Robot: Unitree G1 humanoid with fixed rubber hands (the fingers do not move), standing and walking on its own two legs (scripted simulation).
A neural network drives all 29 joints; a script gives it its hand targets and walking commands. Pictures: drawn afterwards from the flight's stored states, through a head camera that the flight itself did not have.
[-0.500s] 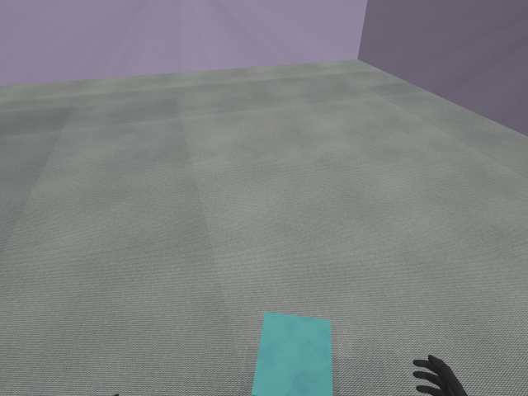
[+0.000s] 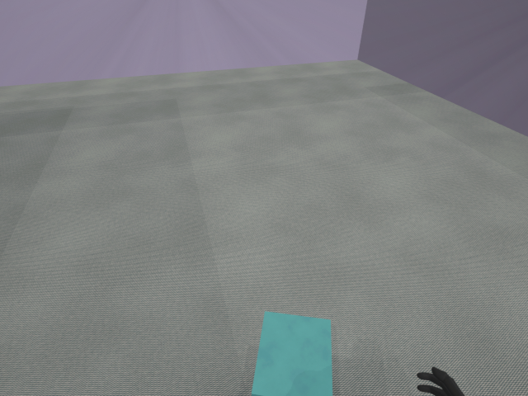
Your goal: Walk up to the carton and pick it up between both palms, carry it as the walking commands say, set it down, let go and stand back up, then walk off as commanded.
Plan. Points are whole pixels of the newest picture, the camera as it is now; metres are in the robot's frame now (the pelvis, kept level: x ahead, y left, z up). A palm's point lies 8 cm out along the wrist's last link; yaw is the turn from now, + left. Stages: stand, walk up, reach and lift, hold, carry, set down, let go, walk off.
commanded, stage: walk off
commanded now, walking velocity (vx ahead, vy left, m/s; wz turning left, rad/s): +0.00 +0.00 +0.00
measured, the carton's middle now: (292, 371) +0.51 -0.08 -0.65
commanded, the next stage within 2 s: none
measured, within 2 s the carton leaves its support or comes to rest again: neither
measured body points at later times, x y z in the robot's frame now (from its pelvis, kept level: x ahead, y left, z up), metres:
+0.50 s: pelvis +0.00 -0.03 +0.00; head -0.03 -0.03 +0.45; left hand +0.09 +0.25 -0.12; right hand +0.13 -0.31 -0.09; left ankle +0.01 +0.11 -0.73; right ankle +0.04 -0.11 -0.73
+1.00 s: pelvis -0.02 -0.01 +0.00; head -0.01 +0.02 +0.45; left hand +0.08 +0.25 -0.14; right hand +0.04 -0.31 -0.09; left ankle -0.03 +0.10 -0.73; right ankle -0.01 -0.14 -0.68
